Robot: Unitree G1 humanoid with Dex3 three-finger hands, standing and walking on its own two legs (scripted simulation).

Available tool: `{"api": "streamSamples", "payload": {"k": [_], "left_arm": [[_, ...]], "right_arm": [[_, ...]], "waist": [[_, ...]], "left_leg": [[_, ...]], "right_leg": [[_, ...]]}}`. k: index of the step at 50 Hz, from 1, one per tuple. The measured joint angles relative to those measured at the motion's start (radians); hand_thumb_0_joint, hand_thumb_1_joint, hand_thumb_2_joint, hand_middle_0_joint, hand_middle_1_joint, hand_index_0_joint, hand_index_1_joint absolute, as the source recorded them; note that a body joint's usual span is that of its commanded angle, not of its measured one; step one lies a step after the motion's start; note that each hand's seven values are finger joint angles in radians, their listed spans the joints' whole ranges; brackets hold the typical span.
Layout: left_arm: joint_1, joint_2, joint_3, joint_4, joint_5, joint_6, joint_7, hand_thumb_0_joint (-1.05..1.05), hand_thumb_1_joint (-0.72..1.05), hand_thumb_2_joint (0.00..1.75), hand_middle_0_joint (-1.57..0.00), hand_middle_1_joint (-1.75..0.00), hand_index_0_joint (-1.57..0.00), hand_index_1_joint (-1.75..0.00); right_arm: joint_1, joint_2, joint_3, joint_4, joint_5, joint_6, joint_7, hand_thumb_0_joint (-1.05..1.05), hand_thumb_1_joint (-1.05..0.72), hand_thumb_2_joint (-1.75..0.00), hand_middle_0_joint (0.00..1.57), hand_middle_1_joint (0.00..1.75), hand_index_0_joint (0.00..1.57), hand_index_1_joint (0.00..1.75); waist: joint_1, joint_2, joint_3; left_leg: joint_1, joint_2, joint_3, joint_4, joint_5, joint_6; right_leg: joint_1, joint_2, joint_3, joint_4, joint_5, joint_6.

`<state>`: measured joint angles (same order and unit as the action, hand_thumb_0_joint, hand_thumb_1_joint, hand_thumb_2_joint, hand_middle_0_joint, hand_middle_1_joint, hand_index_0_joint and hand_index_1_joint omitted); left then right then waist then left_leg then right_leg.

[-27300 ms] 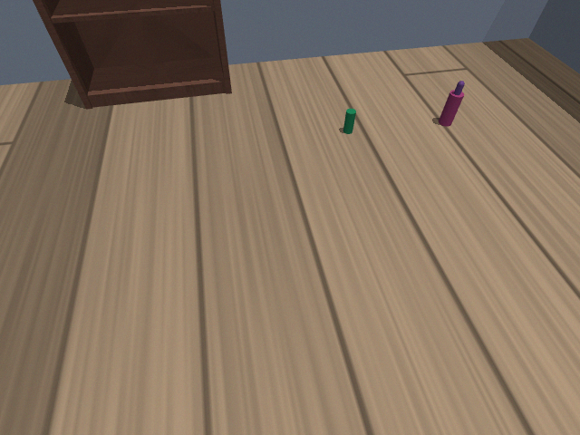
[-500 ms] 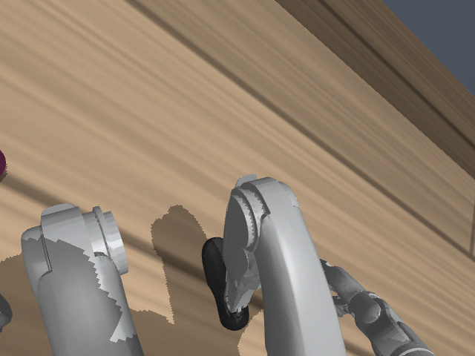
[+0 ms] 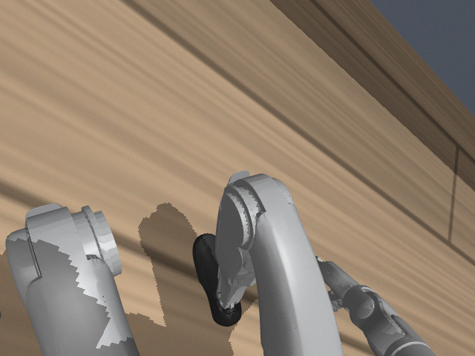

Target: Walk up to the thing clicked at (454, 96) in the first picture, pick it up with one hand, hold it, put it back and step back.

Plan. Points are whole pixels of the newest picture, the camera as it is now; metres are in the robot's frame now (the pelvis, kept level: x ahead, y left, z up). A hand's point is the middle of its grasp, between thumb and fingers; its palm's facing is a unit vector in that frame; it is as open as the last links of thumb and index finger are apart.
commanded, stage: lower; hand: left
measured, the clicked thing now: out of the picture +0.43 +0.33 -0.13
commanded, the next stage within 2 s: loosen in 0.26 s
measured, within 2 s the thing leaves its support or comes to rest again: rests again in 0.66 s
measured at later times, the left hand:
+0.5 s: hand out of the picture +0.43 +0.34 -0.14, palm faces +0.53 -0.85 +0.00, open 11.1 cm
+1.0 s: hand out of the picture +0.43 +0.34 -0.14, palm faces +0.52 -0.86 -0.01, open 14.7 cm
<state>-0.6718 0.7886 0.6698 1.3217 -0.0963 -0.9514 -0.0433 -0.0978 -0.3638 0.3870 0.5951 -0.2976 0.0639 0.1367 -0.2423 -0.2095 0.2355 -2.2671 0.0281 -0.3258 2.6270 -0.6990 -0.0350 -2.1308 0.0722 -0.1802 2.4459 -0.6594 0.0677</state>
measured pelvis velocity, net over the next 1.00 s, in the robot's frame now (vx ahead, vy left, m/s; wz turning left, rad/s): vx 0.00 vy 0.00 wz -0.02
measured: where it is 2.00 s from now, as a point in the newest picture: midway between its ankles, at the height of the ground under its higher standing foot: (163, 321)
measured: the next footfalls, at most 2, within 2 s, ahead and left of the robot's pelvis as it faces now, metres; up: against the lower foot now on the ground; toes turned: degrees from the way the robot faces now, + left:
none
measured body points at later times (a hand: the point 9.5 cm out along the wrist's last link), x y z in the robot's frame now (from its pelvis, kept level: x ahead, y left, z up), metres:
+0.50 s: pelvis +0.00 +0.00 +0.00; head +0.23 +0.16 +0.35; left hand +0.39 +0.38 -0.14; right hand +0.16 -0.25 -0.05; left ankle +0.08 +0.13 -0.25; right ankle +0.12 -0.12 -0.25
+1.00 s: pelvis +0.00 +0.00 +0.00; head +0.23 +0.17 +0.35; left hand +0.39 +0.38 -0.14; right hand +0.17 -0.25 -0.05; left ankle +0.08 +0.13 -0.25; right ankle +0.12 -0.12 -0.25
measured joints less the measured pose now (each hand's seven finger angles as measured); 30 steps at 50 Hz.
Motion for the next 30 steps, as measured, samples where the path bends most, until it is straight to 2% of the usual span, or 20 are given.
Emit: {"api": "streamSamples", "payload": {"k": [21, 30], "left_arm": [[0.011, 0.011, -0.016, 0.017, -0.003, -0.023, 0.013, 0.0, -0.61, 0.86, -0.81, -1.13, -0.78, -1.12], [0.004, 0.018, -0.023, 0.022, -0.006, -0.027, 0.016, -0.01, -0.56, 0.73, -0.88, -0.99, -0.86, -0.98]], "right_arm": [[-0.026, 0.0, 0.028, -0.014, -0.012, -0.001, 0.0, 0.0, -0.9, -0.9, 0.2, 0.3, 0.21, 0.3], [-0.029, 0.0, 0.033, -0.017, -0.015, -0.003, 0.0, 0.0, -0.91, -0.89, 0.2, 0.3, 0.21, 0.3]], "waist": [[0.002, -0.013, 0.011], [0.004, -0.019, 0.014]], "left_leg": [[0.01, 0.002, -0.015, 0.006, 0.0, 0.004], [0.011, 0.003, -0.018, 0.009, 0.002, 0.006]], "right_leg": [[0.016, 0.006, -0.012, -0.008, 0.007, 0.003], [0.019, 0.008, -0.014, -0.009, 0.012, 0.002]]}}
